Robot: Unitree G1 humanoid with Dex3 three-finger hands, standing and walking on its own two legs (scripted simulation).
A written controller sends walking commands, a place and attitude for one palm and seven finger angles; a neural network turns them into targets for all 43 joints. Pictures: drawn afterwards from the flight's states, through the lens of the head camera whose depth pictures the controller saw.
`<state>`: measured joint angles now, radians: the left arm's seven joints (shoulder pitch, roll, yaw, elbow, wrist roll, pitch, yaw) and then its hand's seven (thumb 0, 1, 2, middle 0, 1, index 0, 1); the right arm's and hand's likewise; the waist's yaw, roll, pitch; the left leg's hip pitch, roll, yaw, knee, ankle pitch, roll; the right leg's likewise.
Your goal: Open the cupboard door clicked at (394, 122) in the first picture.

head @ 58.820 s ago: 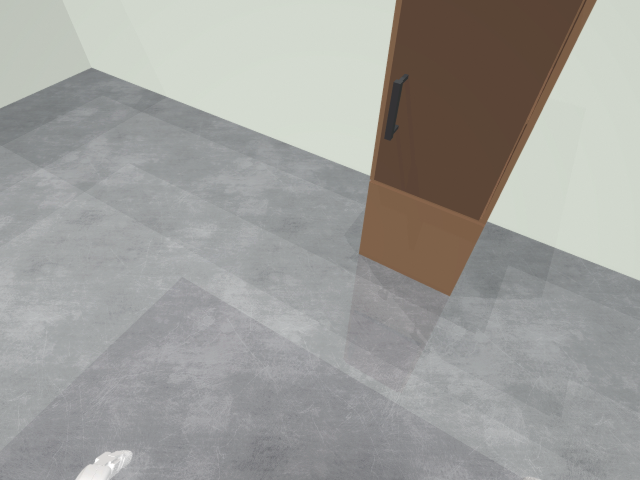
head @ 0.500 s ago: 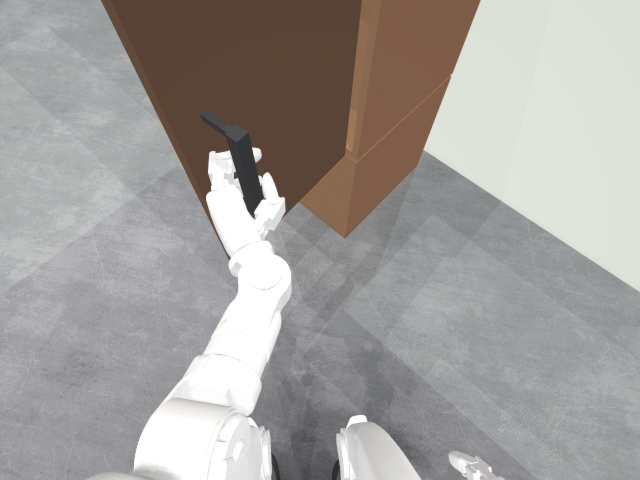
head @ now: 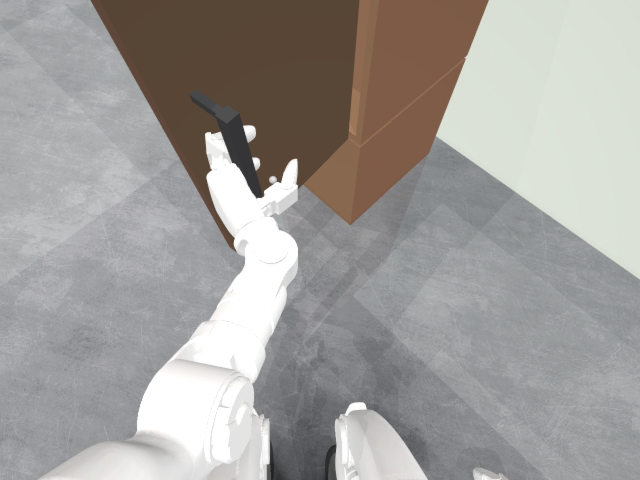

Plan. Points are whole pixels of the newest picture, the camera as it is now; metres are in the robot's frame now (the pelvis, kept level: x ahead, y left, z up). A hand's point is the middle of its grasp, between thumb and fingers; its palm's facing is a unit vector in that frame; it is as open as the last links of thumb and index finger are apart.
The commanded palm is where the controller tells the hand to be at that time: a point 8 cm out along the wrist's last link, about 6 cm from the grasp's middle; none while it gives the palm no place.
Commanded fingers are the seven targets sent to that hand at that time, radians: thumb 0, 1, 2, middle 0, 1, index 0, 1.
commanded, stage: open thumb and fingers to let go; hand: left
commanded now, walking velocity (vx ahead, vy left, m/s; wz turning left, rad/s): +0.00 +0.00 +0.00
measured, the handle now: (230, 152) +0.51 +0.06 +0.05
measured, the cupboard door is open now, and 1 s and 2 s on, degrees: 96 97 97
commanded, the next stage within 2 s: slide the hand sideways off the handle in 0.48 s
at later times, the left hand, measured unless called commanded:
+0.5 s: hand (275, 189) +0.46 +0.01 +0.02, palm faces +0.32 -0.94 -0.08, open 15.3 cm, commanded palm +0.43 +0.05 +0.03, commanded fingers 0.00 -0.50 0.30 -0.15 -0.30 -0.15 -0.30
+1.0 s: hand (267, 211) +0.43 +0.02 +0.04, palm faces -0.09 -1.00 -0.01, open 16.4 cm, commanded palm +0.40 +0.07 +0.03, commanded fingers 0.00 -0.50 0.30 -0.15 -0.30 -0.15 -0.30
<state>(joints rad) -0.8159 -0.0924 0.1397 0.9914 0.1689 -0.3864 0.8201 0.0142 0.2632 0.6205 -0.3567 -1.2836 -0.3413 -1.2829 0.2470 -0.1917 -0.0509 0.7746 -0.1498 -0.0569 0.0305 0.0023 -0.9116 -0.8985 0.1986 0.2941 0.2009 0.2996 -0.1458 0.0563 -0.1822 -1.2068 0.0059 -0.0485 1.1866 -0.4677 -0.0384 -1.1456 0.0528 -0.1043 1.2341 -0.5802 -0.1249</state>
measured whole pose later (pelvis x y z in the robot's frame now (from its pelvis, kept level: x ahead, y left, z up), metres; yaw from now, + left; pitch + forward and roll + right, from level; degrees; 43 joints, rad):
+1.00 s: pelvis -0.01 +0.07 +0.00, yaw -4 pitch +24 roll -2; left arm -0.75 -0.06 -0.05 1.09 0.04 -0.58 0.42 -0.01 -0.50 0.30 -0.12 -0.31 -0.13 -0.31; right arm 0.35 -0.22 -0.04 0.72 -0.10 -0.02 0.12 0.00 -0.91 -0.90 0.20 0.29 0.20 0.30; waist -0.15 0.07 -0.18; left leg -1.17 0.00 0.02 1.24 -0.49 0.04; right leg -1.09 0.04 -0.03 1.23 -0.56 -0.02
